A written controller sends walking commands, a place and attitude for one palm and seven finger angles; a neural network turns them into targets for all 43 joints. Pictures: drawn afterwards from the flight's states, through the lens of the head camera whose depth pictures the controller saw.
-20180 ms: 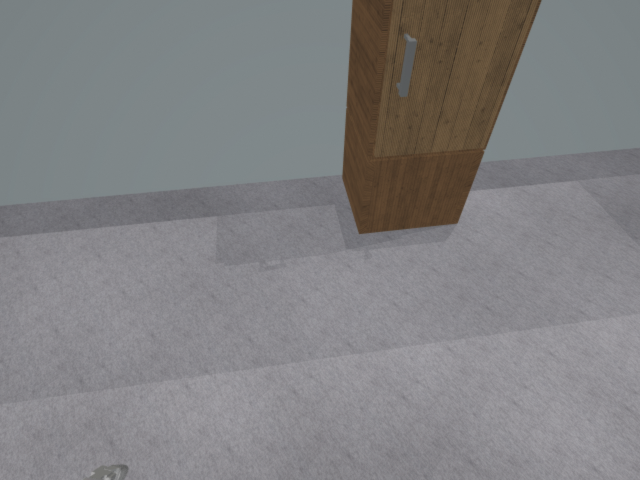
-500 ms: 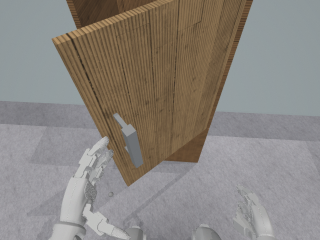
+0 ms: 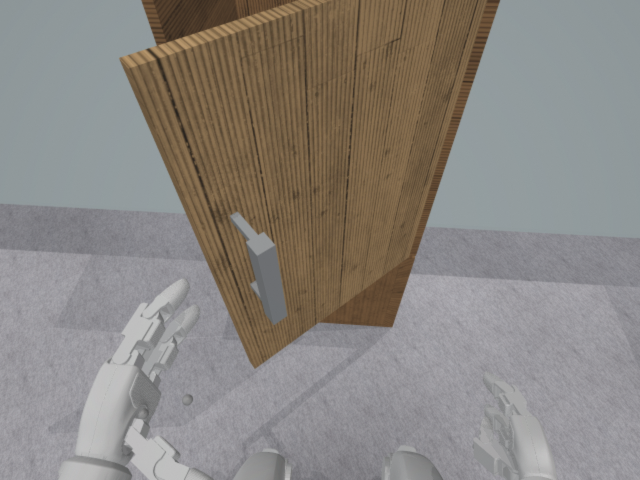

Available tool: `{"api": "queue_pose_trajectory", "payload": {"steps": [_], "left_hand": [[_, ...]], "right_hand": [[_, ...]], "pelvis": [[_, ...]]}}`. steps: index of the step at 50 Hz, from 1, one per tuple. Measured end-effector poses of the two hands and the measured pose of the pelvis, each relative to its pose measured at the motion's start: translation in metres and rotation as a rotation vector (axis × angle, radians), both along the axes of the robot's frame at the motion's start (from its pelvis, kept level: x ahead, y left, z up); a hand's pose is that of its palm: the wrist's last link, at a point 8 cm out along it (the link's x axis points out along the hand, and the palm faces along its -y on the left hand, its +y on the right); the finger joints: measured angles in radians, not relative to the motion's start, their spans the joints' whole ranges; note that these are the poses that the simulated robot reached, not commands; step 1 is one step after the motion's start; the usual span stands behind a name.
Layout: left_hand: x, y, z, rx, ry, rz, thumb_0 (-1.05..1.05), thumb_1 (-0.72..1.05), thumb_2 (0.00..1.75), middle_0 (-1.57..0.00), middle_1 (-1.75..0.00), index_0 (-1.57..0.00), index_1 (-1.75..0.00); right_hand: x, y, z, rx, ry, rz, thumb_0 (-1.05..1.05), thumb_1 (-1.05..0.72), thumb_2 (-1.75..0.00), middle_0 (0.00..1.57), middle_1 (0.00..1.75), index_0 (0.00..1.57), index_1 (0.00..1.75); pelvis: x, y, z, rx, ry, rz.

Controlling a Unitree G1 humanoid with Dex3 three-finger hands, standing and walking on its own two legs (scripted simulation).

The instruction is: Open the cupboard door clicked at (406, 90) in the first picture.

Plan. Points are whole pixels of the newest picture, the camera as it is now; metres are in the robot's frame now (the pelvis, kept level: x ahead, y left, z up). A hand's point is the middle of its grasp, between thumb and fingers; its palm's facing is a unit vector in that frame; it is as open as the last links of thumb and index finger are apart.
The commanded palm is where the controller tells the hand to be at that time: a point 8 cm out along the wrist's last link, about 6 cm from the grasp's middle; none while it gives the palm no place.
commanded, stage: draw the hand back to the body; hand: left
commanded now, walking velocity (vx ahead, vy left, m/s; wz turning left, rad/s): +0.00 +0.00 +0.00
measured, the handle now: (259, 271) +0.34 +0.10 +0.08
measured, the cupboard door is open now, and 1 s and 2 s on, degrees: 42 42 42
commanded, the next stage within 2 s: step back with the hand held close in 1.48 s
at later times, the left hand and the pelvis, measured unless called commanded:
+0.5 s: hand (104, 360) +0.20 +0.20 +0.15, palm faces +0.11 -0.96 -0.27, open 15.7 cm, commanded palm +0.16 +0.26 +0.17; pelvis +0.01 +0.01 +0.05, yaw +0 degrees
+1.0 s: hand out of the picture +0.24 +0.26 +0.23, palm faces +0.40 -0.82 -0.41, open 10.3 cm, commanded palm +0.18 +0.30 +0.25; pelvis +0.04 +0.01 +0.09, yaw -1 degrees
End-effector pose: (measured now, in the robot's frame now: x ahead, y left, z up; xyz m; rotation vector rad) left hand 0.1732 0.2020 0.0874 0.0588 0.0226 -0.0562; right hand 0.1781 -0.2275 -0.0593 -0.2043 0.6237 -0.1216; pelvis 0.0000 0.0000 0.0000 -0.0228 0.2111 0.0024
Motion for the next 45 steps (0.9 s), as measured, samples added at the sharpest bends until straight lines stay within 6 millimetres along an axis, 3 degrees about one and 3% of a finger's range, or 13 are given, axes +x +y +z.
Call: {"api": "queue_pose_trajectory", "payload": {"steps": [11,22,30,45], "left_hand": [[-0.002,0.02,0.038,0.035,-0.023,0.037,-0.01,-0.49,0.3,-0.15,-0.3,-0.15,-0.3],[0.001,0.043,0.066,0.085,-0.029,0.07,-0.01,-0.45,0.32,-0.16,-0.3,-0.15,-0.3],[0.0,0.062,0.095,0.317,0.03,0.303,-0.01,-0.25,0.4,-0.17,-0.3,-0.16,-0.3],[0.015,0.09,0.143,0.391,-0.072,0.44,0.0,0.25,0.62,-0.19,-0.3,-0.18,-0.3]], "right_hand": [[-0.007,0.011,0.021,0.027,-0.025,-0.006,0.01,-0.91,-0.9,0.2,0.3,0.21,0.3],[0.004,0.012,0.043,0.002,-0.069,0.01,0.01,-0.91,-0.9,0.2,0.3,0.21,0.3],[0.013,0.022,0.058,-0.005,-0.049,0.006,0.01,-0.91,-0.9,0.2,0.3,0.21,0.3],[0.032,0.031,0.072,0.0,-0.011,0.052,0.01,-0.91,-0.9,0.2,0.3,0.21,0.3]], "pelvis": [[0.002,0.004,0.021,-0.004,-0.059,0.0],[0.011,0.008,0.038,-0.01,-0.114,0.003],[0.022,0.012,0.06,0.0,-0.17,-0.006],[0.039,0.015,0.086,0.008,-0.26,-0.016]]}}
